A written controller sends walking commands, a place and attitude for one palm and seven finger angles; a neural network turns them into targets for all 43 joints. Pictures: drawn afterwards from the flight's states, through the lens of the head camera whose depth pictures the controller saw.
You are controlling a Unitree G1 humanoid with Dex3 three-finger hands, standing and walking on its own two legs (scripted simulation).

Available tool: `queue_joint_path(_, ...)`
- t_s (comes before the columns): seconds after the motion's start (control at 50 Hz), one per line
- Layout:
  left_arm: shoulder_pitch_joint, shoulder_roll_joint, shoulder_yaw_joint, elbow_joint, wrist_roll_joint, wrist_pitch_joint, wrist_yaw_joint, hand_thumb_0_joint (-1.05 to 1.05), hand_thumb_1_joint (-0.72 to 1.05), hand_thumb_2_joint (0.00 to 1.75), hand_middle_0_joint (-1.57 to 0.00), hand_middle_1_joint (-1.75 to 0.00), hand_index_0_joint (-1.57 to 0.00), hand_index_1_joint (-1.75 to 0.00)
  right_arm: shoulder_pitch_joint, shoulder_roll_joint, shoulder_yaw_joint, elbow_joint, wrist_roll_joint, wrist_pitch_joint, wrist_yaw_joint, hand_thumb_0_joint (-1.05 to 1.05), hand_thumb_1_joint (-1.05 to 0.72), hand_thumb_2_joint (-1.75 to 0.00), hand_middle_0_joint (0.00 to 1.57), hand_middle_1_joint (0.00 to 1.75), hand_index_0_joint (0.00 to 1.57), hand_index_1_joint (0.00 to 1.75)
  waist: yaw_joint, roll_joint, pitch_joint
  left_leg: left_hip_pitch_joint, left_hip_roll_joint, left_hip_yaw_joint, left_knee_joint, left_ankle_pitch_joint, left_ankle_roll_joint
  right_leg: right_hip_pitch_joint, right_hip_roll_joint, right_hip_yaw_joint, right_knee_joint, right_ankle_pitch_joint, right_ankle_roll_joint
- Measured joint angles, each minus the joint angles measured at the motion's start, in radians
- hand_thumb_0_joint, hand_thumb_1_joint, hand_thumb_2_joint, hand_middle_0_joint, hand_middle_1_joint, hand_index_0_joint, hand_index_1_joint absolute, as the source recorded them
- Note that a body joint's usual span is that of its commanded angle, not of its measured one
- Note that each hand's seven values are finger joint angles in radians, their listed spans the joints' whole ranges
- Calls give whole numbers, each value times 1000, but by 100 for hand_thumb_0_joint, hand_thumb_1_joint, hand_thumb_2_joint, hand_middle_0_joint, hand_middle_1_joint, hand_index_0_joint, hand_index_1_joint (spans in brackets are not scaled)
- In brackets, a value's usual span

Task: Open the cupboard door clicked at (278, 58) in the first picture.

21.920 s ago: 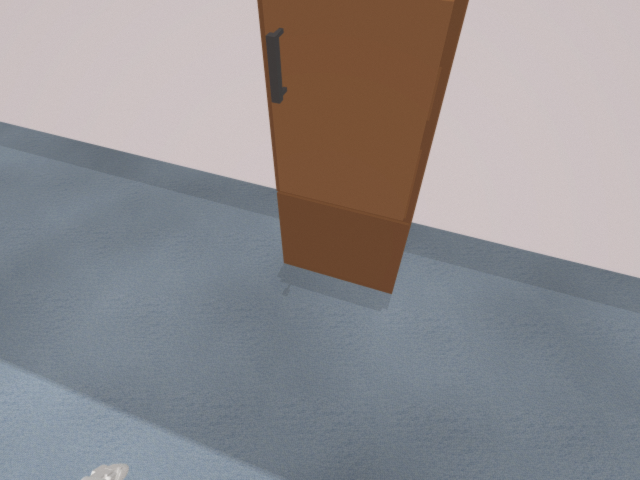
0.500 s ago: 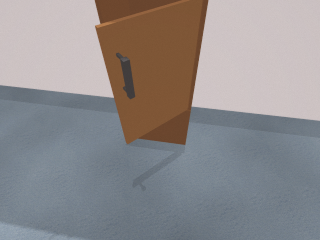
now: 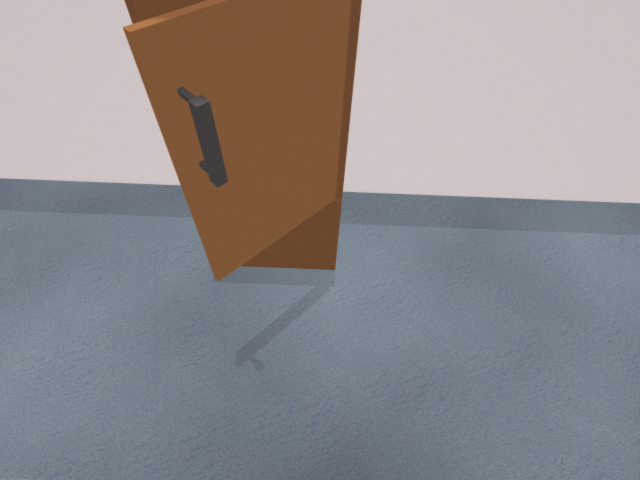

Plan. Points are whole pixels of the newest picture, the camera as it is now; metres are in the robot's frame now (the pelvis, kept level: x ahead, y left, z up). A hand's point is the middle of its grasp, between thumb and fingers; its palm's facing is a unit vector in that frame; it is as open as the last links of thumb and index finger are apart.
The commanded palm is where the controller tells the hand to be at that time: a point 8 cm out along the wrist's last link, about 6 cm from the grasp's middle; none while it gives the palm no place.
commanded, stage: walk to a spot facing it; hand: left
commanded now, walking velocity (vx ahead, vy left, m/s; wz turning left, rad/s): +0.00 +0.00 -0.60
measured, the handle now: (202, 139) +0.58 +0.23 +0.07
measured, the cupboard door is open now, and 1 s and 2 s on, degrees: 46 46 46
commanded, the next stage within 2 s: none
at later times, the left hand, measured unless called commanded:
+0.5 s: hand out of the picture +0.12 +0.15 -0.17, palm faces -0.27 -0.93 -0.25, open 7.4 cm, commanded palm none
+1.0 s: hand (274, 449) +0.18 +0.08 -0.17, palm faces -0.55 -0.80 -0.25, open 7.4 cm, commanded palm none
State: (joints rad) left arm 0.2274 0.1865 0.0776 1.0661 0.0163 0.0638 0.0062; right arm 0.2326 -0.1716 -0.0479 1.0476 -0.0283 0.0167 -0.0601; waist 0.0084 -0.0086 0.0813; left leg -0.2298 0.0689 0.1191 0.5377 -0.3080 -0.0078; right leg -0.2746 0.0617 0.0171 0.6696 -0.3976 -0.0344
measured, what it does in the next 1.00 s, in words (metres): steps on the spot, turning right: right foot, then left foot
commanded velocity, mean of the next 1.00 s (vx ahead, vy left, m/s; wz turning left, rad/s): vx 0.00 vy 0.00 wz -0.60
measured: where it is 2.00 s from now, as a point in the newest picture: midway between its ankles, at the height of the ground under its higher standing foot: outside the picture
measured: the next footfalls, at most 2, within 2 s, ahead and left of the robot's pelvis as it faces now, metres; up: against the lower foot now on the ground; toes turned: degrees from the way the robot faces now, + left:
right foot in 0.22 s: +0.02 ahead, -0.15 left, +0.00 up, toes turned -9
left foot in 0.54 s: +0.09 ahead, +0.10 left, +0.00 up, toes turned -18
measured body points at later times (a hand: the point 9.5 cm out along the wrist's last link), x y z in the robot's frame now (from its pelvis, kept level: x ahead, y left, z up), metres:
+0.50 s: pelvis +0.00 -0.03 +0.00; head +0.06 -0.05 +0.45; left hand +0.13 +0.20 -0.15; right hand +0.04 -0.31 -0.13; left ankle +0.04 +0.10 -0.71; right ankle -0.02 -0.14 -0.73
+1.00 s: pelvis +0.01 -0.05 +0.00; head +0.06 -0.08 +0.44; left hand +0.21 +0.12 -0.15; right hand -0.08 -0.32 -0.14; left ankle +0.07 +0.06 -0.70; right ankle -0.05 -0.16 -0.73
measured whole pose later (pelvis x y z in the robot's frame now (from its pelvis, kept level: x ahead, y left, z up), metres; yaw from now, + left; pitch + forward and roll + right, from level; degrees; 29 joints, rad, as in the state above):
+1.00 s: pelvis +0.01 -0.05 +0.00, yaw -35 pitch +1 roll +0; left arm 0.19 0.24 0.06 0.91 0.03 0.05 0.00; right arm 0.17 -0.24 -0.06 0.90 -0.01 0.05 -0.03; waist 0.00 -0.02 0.11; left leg -0.41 0.04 0.04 0.85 -0.45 -0.07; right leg -0.31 0.04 0.09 0.55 -0.27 -0.01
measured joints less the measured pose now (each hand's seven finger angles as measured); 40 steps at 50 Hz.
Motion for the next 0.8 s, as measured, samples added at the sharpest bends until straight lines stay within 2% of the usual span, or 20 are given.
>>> queue_joint_path(0.06, -35, 18, 11, -33, 3, 7, -10, 1, 90, 90, -20, -30, -20, -30, 8, -5, 3, -24, -9, -11, 0, 1, -91, -89, 20, 30, 20, 30, -1, 7, 15, 8, 12, 27, -25, 15, 2, -96, -23, -19, 241, -94, 25)
queue_joint_path(0.1, -58, 27, 17, -59, 4, 6, -16, 1, 90, 90, -20, -30, -20, -30, 10, -9, 5, -32, -13, -11, 3, 1, -91, -89, 20, 30, 20, 30, 2, 15, 22, 15, 25, 43, -41, 25, -6, -121, -46, -34, 280, -95, 38)
queue_joint_path(0.18, -89, 37, 15, -104, 5, -3, -27, 1, 91, 90, -20, -30, -20, -30, 5, -26, 0, -47, -15, -5, 14, 1, -90, -89, 20, 30, 20, 30, -1, 45, 33, 16, 65, 74, -24, 15, -31, -88, -76, -65, 134, -55, 41)
queue_joint_path(0.22, -86, 52, 10, -128, 7, -17, -30, 1, 91, 90, -20, -30, -20, -30, 10, -31, -4, -62, -8, 3, 22, 1, -90, -89, 20, 30, 20, 30, -2, 42, 24, -10, 82, 90, 46, -20, -46, -31, -88, -57, -39, 102, 24)
queue_joint_path(0.24, -86, 58, 11, -135, 10, -28, -26, 1, 90, 90, -20, -30, -20, -30, 4, -36, -7, -68, -2, 12, 27, 1, -90, -89, 20, 30, 20, 30, -1, 37, 21, -47, 80, 76, 134, -94, -51, -34, -87, -44, -54, 105, 15)
queue_joint_path(0.28, -94, 50, 5, -136, 9, -34, -15, 1, 90, 90, -20, -30, -20, -30, -29, -57, -16, -75, 7, 34, 30, 1, -90, -89, 20, 30, 20, 30, -4, 57, 40, -124, 59, -10, 344, -205, -48, -49, -64, -32, -17, 67, 6)
queue_joint_path(0.34, -81, 37, 0, -139, 10, -29, 2, 1, 90, 90, -20, -30, -20, -30, -78, -73, -23, -93, 12, 43, 29, 1, -91, -89, 20, 30, 20, 30, -4, 54, 50, -199, 17, -68, 516, -200, -51, -38, -40, 8, -52, 81, 5)
queue_joint_path(0.38, -67, 33, -4, -138, 12, -26, 6, 1, 90, 90, -20, -30, -20, -30, -104, -72, -23, -113, 15, 39, 29, 1, -91, -89, 20, 30, 20, 30, -2, 37, 48, -211, -2, -76, 501, -187, -56, -30, -31, 41, -87, 108, 5)
queue_joint_path(0.42, -55, 30, -7, -136, 14, -22, 5, 1, 90, 90, -20, -30, -20, -30, -124, -66, -21, -134, 19, 31, 29, 1, -91, -89, 20, 30, 20, 30, 1, 18, 43, -199, -19, -80, 423, -176, -56, -24, -24, 74, -114, 127, 5)
queue_joint_path(0.48, -43, 29, -8, -136, 13, -14, -1, 1, 90, 90, -20, -30, -21, -30, -141, -56, -15, -162, 24, 17, 29, 1, -91, -89, 20, 30, 20, 30, 5, -5, 34, -152, -38, -88, 250, -120, -51, -28, -11, 116, -128, 141, 14)
queue_joint_path(0.52, -34, 29, -8, -139, 8, -5, -4, 1, 90, 90, -21, -30, -21, -30, -134, -55, -6, -179, 23, 1, 28, 1, -91, -89, 20, 30, 20, 30, 4, -5, 19, -89, -35, -97, 74, -37, -37, -46, 11, 134, -106, 133, 24)
queue_joint_path(0.54, -30, 25, -8, -143, 3, 0, -8, 1, 90, 90, -21, -30, -21, -30, -122, -63, -3, -190, 18, -10, 27, 1, -91, -89, 20, 30, 20, 30, 0, 17, 4, -74, -12, -118, 10, 3, -10, -72, 31, 120, -64, 85, 28)
queue_joint_path(0.56, -39, 32, -7, -144, 1, 4, -14, 1, 90, 90, -21, -30, -21, -30, -118, -56, -1, -189, 11, -16, 22, 1, -91, -89, 20, 30, 20, 30, 0, 7, 8, -83, -9, -113, 29, 11, -4, -104, 24, 103, 20, 1, 38)
queue_joint_path(0.62, -72, 57, 3, -150, 8, 7, -28, 1, 90, 90, -20, -30, -21, -30, -86, -36, 15, -183, -6, -20, 21, 1, -91, -89, 20, 30, 20, 30, 10, -19, 26, -69, 8, -92, 35, 8, -24, -189, -5, 35, 294, -117, 66)
queue_joint_path(0.66, -88, 62, 5, -162, 6, 6, -36, 1, 90, 90, -20, -30, -20, -30, -61, -33, 20, -177, -12, -15, 22, 1, -90, -89, 20, 30, 20, 30, 15, -9, 34, -49, 31, -84, 9, 19, -37, -200, -29, -13, 334, -124, 76)
queue_joint_path(0.72, -93, 62, 0, -184, 4, -2, -46, 1, 90, 90, -20, -30, -20, -30, -34, -41, 18, -167, -14, -4, 26, 1, -90, -89, 20, 30, 20, 30, 14, 21, 38, -33, 72, -64, 6, 13, -56, -147, -50, -66, 189, -88, 74)
queue_joint_path(0.76, -86, 67, -3, -193, 3, -11, -50, 1, 90, 90, -20, -30, -20, -30, -15, -50, 13, -165, -9, 4, 31, 1, -90, -89, 20, 30, 20, 30, 9, 32, 33, -41, 94, -44, 50, -16, -73, -80, -55, -84, 27, 20, 62)
queue_joint_path(0.78, -74, 80, -6, -203, 5, -20, -51, 1, 90, 90, -20, -30, -20, -30, -2, -50, 10, -169, -3, 9, 34, 1, -90, -89, 20, 30, 20, 30, 6, 11, 20, -63, 86, -24, 102, -40, -72, -46, -73, -62, -63, 103, 32)
queue_joint_path(0.8, -75, 80, -5, -197, 7, -29, -43, 1, 90, 90, -20, -30, -20, -30, -6, -59, 4, -165, 3, 18, 35, 1, -90, -89, 20, 30, 20, 30, 7, 14, 21, -96, 85, -33, 191, -117, -69, -57, -68, -49, -54, 102, 6)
